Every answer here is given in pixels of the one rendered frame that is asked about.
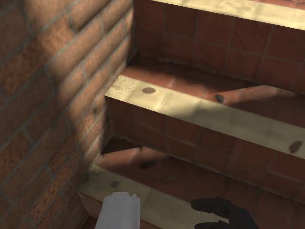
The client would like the robot right hand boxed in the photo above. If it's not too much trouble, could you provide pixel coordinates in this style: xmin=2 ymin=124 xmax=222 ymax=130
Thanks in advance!
xmin=191 ymin=196 xmax=259 ymax=229

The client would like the left robot thigh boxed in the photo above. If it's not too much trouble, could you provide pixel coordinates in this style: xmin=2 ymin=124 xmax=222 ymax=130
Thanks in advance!
xmin=94 ymin=192 xmax=140 ymax=229

